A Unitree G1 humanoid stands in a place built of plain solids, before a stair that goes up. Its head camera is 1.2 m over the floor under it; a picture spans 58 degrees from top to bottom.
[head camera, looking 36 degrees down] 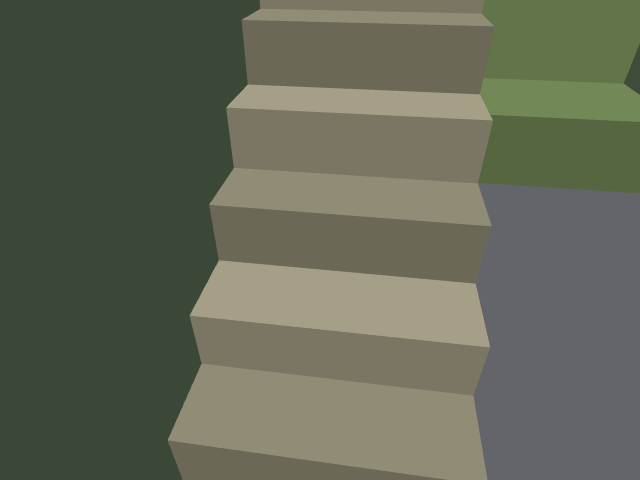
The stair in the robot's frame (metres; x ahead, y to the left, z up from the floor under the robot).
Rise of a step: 0.19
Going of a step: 0.23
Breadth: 0.75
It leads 8 degrees to the right of straight ahead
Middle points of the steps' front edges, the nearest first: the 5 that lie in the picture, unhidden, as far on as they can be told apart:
0.51 0.00 0.19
0.74 -0.03 0.39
0.97 -0.07 0.58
1.19 -0.10 0.77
1.42 -0.13 0.97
